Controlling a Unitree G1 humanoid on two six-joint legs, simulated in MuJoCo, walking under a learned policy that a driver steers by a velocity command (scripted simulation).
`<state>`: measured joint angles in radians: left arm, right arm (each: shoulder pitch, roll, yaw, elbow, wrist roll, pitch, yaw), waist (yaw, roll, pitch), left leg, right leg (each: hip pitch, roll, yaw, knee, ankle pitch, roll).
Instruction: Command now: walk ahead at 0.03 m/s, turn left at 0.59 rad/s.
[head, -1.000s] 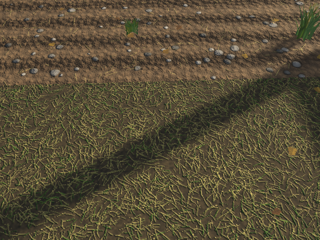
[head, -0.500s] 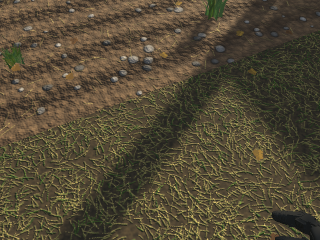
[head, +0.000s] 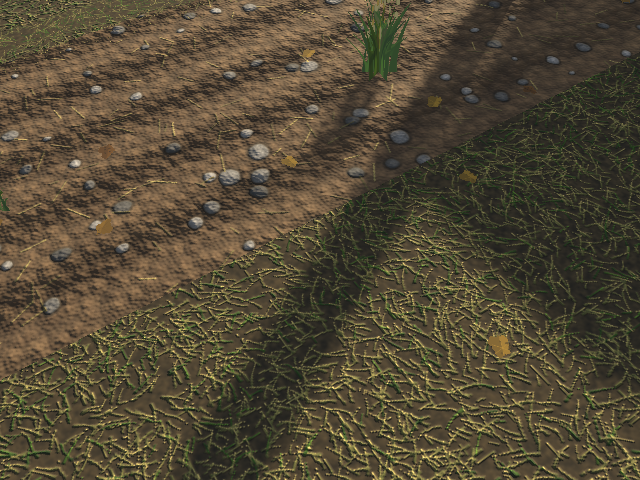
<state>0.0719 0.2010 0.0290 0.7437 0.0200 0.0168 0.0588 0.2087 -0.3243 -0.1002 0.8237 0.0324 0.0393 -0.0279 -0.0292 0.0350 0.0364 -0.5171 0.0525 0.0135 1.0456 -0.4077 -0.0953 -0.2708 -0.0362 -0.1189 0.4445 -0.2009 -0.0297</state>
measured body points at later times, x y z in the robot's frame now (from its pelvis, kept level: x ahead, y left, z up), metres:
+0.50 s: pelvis +0.02 +0.05 +0.00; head +0.05 +0.09 +0.45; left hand +0.06 +0.39 -0.11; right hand +0.29 -0.15 -0.07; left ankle +0.00 +0.13 -0.74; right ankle +0.14 -0.08 -0.69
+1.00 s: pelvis +0.09 +0.10 +0.00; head +0.11 +0.09 +0.45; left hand -0.10 +0.32 -0.11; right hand +0.40 +0.04 -0.08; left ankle +0.01 +0.21 -0.73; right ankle +0.15 -0.04 -0.74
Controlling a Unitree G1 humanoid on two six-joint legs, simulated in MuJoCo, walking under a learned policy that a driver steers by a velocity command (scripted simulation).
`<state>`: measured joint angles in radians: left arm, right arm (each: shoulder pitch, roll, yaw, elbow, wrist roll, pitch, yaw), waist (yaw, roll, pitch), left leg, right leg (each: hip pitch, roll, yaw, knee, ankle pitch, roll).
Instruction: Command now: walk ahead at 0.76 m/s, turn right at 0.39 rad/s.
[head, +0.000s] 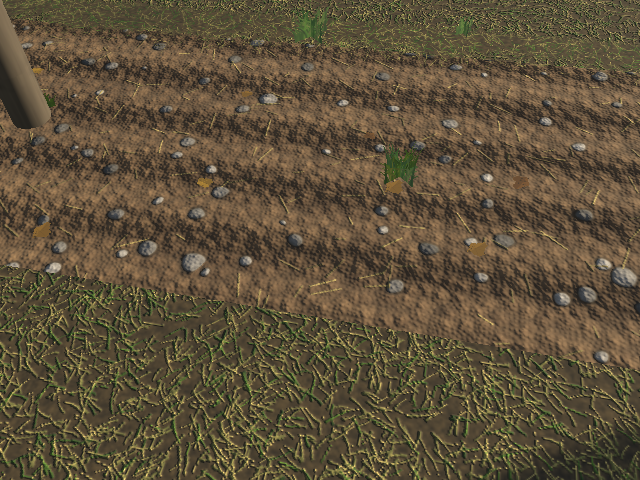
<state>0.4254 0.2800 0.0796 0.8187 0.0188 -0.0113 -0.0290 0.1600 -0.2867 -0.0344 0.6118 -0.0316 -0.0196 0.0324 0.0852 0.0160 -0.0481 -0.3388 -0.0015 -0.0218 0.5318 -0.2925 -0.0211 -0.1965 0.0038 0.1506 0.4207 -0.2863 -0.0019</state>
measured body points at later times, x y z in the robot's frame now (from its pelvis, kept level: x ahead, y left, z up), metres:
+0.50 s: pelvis +0.29 -0.09 -0.06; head +0.32 -0.10 +0.39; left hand +0.59 +0.06 -0.13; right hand +0.14 -0.32 -0.18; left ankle +0.05 +0.14 -0.67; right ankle +0.37 -0.16 -0.75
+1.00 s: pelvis +0.69 -0.31 -0.03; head +0.71 -0.34 +0.42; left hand +0.95 -0.14 -0.14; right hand +0.60 -0.62 -0.11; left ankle +0.83 -0.28 -0.74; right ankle +0.47 -0.21 -0.63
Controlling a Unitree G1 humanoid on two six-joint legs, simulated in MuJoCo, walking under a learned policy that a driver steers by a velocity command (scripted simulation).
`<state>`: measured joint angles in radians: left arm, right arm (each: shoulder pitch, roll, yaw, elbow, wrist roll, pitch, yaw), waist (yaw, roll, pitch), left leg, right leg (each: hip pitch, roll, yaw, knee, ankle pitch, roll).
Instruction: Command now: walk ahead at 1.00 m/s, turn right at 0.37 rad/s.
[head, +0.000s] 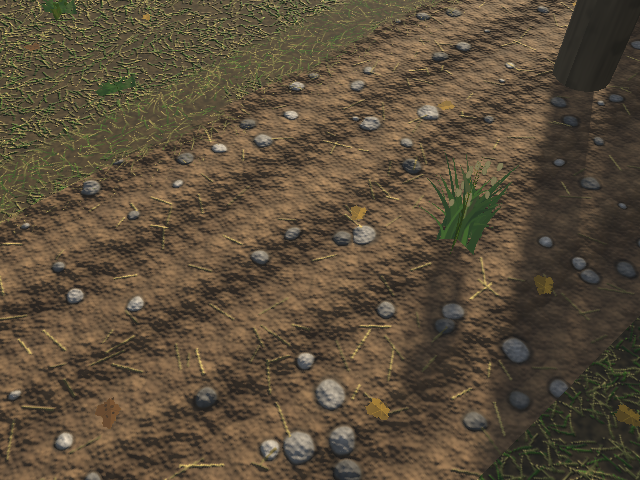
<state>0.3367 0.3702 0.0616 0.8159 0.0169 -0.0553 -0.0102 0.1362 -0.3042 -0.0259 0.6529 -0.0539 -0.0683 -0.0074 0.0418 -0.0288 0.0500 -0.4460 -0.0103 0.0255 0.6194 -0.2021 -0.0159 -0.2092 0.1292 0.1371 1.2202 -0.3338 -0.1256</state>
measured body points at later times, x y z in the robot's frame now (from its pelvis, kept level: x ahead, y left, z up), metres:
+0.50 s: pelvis +0.45 -0.01 +0.02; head +0.47 -0.02 +0.47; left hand +0.46 +0.28 -0.09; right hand +0.62 -0.27 -0.10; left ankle +0.41 +0.11 -0.62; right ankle +0.43 -0.12 -0.72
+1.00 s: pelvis +0.88 +0.16 +0.02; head +0.91 +0.17 +0.46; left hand +0.92 +0.48 -0.04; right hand +1.06 -0.07 -0.12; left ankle +0.80 +0.14 -0.72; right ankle +1.13 +0.11 -0.65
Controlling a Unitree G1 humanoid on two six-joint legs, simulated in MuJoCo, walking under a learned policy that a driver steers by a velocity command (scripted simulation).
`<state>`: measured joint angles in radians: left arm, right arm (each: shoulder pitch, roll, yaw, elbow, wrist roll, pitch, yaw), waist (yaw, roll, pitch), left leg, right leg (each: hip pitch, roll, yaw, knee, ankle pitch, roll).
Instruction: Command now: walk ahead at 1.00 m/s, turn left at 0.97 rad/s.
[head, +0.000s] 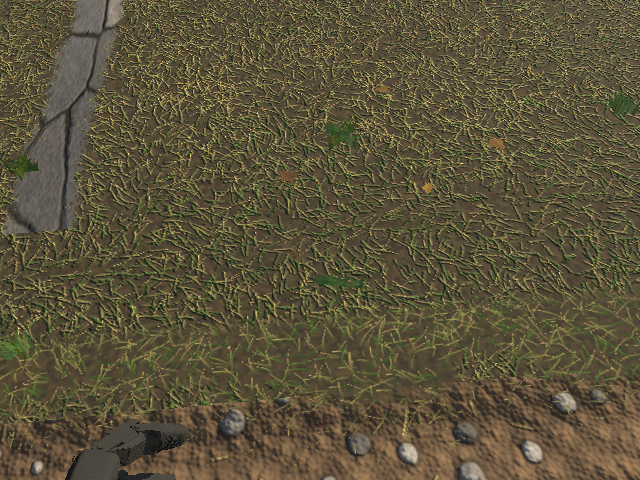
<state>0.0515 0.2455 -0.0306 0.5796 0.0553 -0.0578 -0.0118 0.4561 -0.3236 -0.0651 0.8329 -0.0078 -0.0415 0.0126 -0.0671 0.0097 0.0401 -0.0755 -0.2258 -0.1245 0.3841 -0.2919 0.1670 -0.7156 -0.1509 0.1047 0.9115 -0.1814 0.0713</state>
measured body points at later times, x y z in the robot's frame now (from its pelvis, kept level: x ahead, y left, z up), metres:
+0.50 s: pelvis +0.43 -0.03 -0.01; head +0.45 -0.01 +0.44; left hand +0.23 +0.19 -0.13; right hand +0.78 -0.10 -0.05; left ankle +0.56 +0.13 -0.67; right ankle +0.31 -0.20 -0.73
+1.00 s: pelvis +0.83 +0.20 -0.02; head +0.87 +0.23 +0.43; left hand +0.88 +0.53 -0.09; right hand +0.97 -0.05 -0.14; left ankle +0.63 +0.11 -0.73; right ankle +1.09 +0.24 -0.70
